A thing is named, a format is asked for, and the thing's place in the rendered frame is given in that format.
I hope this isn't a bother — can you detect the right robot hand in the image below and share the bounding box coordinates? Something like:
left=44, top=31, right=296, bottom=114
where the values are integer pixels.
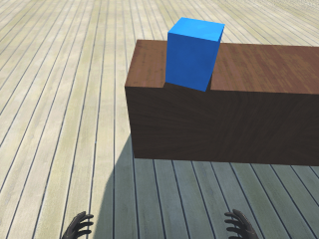
left=224, top=208, right=259, bottom=239

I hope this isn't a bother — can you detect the pedestal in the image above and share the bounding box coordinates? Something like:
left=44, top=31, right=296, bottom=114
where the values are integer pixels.
left=125, top=39, right=319, bottom=166

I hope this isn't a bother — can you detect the carton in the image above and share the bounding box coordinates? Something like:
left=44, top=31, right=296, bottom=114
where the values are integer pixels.
left=165, top=17, right=225, bottom=92

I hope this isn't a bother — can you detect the left robot hand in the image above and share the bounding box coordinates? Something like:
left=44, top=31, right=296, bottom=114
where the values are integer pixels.
left=62, top=211, right=94, bottom=239

